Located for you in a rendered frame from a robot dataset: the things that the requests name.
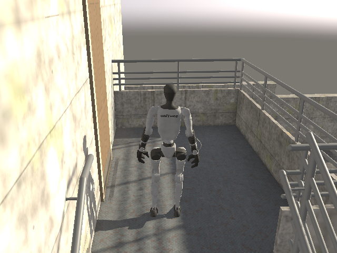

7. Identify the left robot forearm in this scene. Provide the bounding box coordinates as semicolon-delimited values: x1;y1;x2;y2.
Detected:
138;127;150;152

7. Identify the right robot forearm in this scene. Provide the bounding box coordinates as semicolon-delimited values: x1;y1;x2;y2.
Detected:
188;129;199;155

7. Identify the left robot upper arm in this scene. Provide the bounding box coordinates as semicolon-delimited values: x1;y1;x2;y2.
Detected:
144;106;158;135

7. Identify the right robot shin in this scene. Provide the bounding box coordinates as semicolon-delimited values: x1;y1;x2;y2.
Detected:
175;174;183;210

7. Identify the left robot foot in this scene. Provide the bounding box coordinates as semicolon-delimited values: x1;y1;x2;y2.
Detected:
150;207;158;217

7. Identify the left robot hand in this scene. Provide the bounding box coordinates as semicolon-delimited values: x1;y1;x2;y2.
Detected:
137;150;149;163

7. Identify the right robot hand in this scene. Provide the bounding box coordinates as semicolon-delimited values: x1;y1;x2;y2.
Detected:
187;154;200;168

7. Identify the right robot upper arm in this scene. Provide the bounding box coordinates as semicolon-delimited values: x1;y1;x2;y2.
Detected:
181;107;193;137

